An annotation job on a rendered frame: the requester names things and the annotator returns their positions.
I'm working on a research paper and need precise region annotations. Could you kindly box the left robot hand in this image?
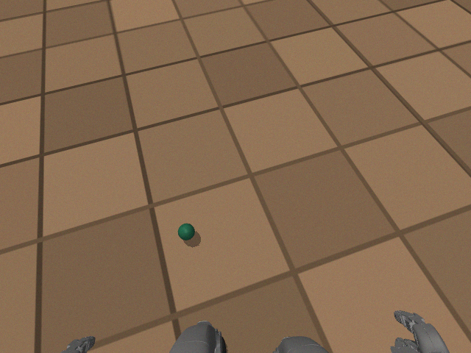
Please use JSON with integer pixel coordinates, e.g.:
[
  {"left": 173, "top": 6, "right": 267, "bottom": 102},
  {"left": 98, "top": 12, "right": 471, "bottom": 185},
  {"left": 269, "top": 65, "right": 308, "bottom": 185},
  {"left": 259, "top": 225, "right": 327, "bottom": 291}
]
[{"left": 61, "top": 336, "right": 95, "bottom": 353}]

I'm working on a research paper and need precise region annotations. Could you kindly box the right robot hand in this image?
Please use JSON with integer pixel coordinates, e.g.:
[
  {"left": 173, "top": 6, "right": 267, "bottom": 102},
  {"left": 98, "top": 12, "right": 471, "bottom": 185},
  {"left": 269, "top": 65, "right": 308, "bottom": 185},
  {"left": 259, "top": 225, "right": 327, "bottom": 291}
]
[{"left": 390, "top": 310, "right": 449, "bottom": 353}]

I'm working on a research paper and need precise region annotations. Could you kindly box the ball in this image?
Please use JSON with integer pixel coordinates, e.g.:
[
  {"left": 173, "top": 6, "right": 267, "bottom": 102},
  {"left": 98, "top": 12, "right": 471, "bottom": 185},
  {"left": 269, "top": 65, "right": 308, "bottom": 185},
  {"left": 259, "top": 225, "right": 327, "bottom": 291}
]
[{"left": 178, "top": 224, "right": 195, "bottom": 240}]

